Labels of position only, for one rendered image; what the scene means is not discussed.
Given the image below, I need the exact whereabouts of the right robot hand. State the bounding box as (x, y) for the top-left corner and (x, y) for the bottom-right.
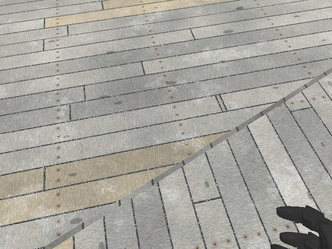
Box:
(270, 205), (332, 249)

